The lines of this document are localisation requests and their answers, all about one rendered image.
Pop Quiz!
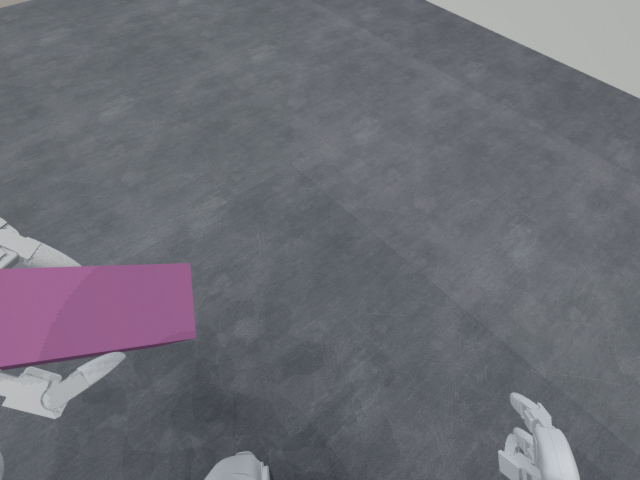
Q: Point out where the left robot shin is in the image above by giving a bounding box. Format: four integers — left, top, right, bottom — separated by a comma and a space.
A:
235, 451, 258, 460

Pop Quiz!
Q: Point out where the robot left thigh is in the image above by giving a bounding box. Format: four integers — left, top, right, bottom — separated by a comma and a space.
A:
204, 454, 270, 480

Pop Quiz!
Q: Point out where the sponge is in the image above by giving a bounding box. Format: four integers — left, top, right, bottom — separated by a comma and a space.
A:
0, 263, 196, 370

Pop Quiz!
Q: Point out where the right robot hand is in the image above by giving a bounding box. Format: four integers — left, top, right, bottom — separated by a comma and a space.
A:
498, 392, 580, 480

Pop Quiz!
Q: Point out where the left robot hand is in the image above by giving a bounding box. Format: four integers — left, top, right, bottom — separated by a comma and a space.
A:
0, 218, 126, 419

